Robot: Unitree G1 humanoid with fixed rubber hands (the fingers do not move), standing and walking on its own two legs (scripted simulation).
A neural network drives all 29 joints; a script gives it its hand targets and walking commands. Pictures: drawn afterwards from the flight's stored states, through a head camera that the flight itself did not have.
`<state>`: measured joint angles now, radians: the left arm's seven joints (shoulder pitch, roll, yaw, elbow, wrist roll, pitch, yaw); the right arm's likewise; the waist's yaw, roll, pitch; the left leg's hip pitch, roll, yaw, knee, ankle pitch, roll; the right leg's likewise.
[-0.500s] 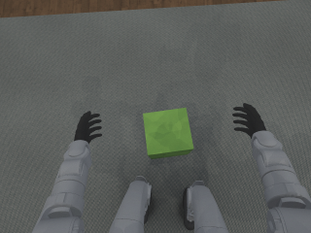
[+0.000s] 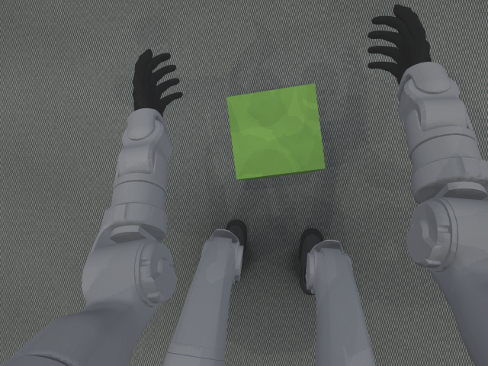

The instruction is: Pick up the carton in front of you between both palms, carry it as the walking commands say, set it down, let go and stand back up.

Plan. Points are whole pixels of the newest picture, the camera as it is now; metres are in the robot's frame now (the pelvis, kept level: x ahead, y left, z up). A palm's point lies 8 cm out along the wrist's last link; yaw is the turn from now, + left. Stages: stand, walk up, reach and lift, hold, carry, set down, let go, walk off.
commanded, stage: reach and lift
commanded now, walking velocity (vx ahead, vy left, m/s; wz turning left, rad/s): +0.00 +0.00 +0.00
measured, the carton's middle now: (275, 139) +0.48 +0.03 -0.50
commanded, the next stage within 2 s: none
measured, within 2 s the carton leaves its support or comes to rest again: leaves its support in 1.54 s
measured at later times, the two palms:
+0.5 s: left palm (191, 139) +0.44 +0.22 -0.35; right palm (359, 119) +0.51 -0.16 -0.35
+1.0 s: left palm (206, 136) +0.46 +0.20 -0.43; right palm (346, 124) +0.52 -0.15 -0.44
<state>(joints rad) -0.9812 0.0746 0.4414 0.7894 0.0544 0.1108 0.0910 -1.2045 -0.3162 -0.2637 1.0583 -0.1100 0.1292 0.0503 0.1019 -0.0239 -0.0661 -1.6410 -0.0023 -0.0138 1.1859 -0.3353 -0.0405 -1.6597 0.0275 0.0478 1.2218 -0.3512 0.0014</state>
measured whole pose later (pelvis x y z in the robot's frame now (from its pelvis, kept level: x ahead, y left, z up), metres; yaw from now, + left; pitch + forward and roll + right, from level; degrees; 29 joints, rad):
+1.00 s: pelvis -0.03 +0.00 -0.26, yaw +3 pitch +39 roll +3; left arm -1.31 0.24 0.14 1.11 -0.29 -0.01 0.17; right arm -1.41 -0.44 0.06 1.17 0.22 0.01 -0.07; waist 0.07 0.04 0.29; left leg -2.30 -0.05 -0.01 2.16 -0.54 -0.06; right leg -2.30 0.02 0.06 2.21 -0.58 0.02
